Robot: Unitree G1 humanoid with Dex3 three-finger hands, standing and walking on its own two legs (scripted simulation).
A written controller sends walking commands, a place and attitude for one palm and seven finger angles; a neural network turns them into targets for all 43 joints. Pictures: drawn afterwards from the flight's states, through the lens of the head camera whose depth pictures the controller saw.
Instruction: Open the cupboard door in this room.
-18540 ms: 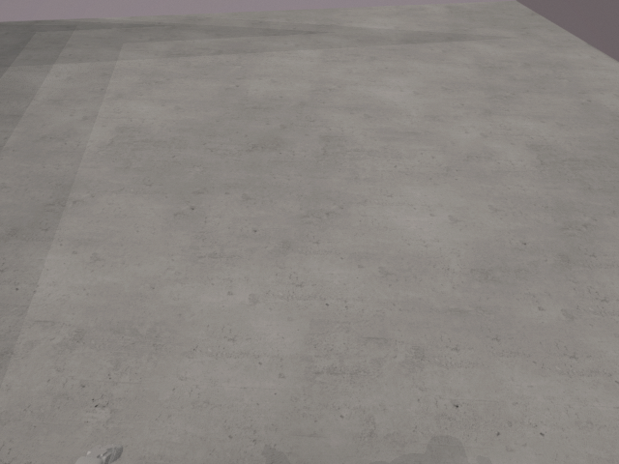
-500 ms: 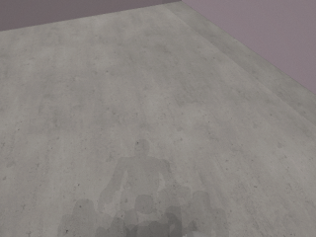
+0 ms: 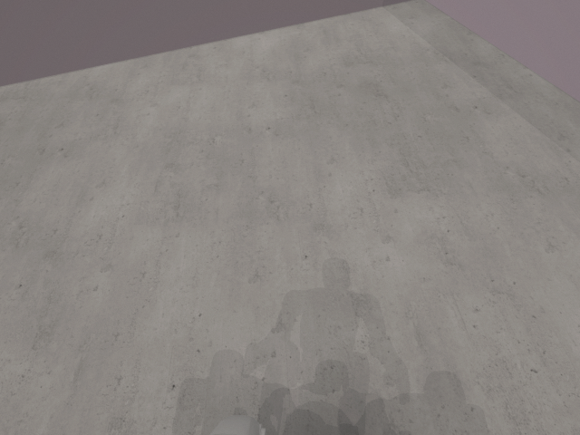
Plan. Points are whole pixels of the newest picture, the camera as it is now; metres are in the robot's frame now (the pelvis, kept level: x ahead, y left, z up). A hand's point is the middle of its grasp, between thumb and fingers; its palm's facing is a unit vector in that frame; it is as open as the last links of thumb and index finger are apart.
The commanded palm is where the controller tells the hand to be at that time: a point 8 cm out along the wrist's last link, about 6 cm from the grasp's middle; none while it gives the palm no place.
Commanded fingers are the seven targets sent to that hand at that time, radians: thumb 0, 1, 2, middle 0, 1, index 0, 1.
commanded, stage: turn or walk to find it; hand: left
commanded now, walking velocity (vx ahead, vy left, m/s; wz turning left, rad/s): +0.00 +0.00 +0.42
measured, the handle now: out of the picture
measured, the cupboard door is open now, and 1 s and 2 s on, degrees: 0 0 0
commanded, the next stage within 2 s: none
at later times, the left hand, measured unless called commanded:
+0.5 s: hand out of the picture -0.02 +0.27 -0.17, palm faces +0.24 -0.94 -0.24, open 7.4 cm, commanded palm none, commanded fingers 0.00 0.90 0.90 -0.20 -0.30 -0.20 -0.30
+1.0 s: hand out of the picture -0.05 +0.19 -0.15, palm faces +0.41 -0.87 -0.27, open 7.3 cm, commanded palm none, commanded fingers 0.00 0.90 0.90 -0.20 -0.30 -0.20 -0.30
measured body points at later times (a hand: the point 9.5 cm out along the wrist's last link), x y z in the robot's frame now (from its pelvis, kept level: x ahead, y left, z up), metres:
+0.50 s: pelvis -0.03 +0.05 +0.00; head +0.00 +0.08 +0.45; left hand -0.03 +0.32 -0.15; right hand +0.11 -0.17 -0.13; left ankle -0.04 +0.14 -0.74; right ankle -0.02 -0.11 -0.67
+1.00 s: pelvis -0.04 -0.01 +0.00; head +0.00 -0.02 +0.45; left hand -0.07 +0.24 -0.13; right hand +0.09 -0.24 -0.17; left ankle -0.14 +0.13 -0.66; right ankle -0.01 -0.09 -0.74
